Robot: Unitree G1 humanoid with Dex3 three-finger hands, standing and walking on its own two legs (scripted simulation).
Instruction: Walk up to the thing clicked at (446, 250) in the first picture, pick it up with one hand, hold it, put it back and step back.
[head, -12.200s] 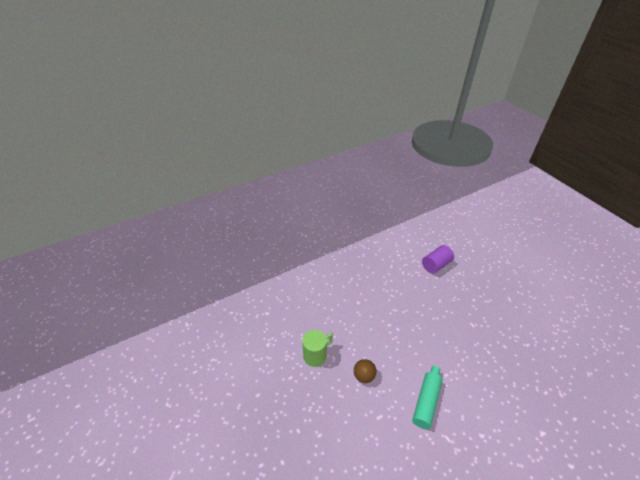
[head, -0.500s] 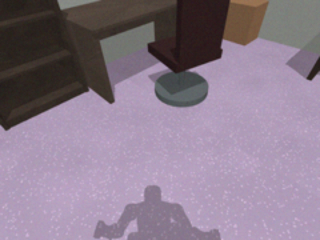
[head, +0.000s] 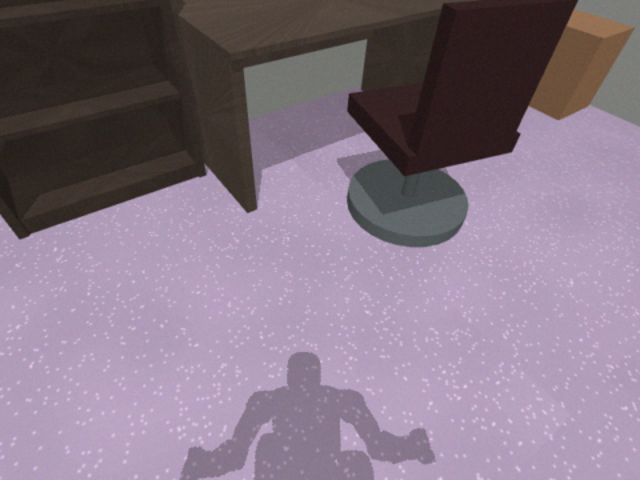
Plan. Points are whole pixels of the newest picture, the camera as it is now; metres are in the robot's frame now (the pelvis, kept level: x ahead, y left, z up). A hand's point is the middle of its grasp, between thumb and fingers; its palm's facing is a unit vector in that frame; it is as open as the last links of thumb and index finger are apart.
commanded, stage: walk up
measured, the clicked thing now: out of the picture -0.24 +1.21 -0.71
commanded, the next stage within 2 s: none
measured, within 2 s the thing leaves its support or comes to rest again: neither
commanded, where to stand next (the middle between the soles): +0.52 -0.01 m, yaw -2 degrees
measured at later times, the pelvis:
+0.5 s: pelvis +0.19 -0.02 +0.01, yaw +3 degrees
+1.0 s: pelvis +0.35 -0.01 -0.01, yaw +22 degrees
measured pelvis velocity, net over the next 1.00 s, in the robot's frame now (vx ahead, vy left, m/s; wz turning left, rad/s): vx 0.35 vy -0.01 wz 0.39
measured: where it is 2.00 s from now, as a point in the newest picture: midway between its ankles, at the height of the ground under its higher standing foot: (354, 407)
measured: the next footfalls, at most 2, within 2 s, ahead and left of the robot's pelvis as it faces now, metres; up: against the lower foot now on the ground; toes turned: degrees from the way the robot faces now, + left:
right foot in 0.48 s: +0.33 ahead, -0.15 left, +0.00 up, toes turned +1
left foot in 0.90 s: +0.42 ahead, +0.12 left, +0.00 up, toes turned +26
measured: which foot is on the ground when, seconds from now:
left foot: down 0.00-0.50, up 0.52-0.88, down 0.90-1.00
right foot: down 0.00-0.02, up 0.04-0.46, down 0.48-0.90, up 0.92-1.00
